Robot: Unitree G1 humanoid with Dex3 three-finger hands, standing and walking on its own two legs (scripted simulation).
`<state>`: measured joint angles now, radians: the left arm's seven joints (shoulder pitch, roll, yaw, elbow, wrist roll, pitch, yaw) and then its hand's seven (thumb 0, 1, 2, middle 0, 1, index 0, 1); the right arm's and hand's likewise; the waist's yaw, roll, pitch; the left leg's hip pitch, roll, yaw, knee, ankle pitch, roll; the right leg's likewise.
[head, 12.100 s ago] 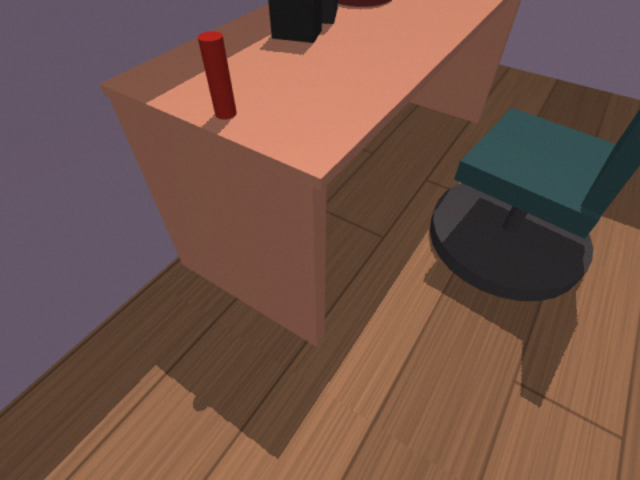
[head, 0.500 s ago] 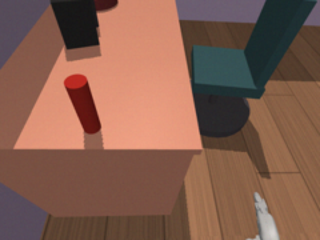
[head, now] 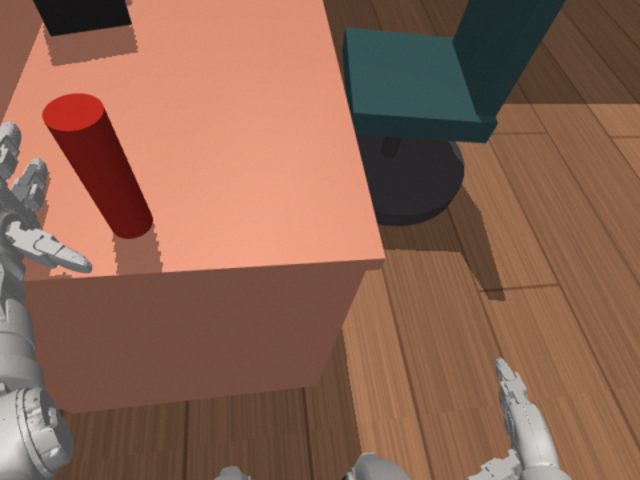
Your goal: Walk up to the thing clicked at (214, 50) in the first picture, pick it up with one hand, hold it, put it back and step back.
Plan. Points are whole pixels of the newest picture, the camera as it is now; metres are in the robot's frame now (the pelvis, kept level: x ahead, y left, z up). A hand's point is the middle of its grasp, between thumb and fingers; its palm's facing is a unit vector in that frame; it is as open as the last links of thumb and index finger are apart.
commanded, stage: close in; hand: left
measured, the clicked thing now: (108, 176) +0.45 +0.21 +0.11
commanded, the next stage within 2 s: rest palm in 0.50 s
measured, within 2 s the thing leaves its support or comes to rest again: leaves its support in 1.76 s
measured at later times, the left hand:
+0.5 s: hand (108, 201) +0.44 +0.22 +0.08, palm faces +0.14 -0.99 +0.02, open 17.6 cm
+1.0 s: hand (116, 194) +0.45 +0.21 +0.08, palm faces +0.17 -0.99 +0.01, open 15.9 cm
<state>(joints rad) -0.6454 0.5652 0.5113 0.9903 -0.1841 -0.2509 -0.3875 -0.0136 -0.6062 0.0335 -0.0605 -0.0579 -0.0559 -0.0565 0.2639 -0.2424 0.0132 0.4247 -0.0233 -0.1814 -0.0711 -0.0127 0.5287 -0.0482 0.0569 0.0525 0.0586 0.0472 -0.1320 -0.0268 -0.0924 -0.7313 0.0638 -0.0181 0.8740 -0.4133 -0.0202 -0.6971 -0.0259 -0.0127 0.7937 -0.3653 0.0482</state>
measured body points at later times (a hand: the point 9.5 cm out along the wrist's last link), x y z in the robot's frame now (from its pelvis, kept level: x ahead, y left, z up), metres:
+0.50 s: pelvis +0.00 +0.00 -0.01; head +0.07 +0.01 +0.44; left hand +0.43 +0.27 +0.08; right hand +0.15 -0.26 -0.04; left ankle +0.00 +0.13 -0.70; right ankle +0.01 -0.16 -0.70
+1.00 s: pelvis -0.01 -0.01 -0.01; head +0.06 +0.01 +0.43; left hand +0.43 +0.26 +0.08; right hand +0.14 -0.27 -0.04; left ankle +0.00 +0.13 -0.70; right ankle +0.01 -0.16 -0.70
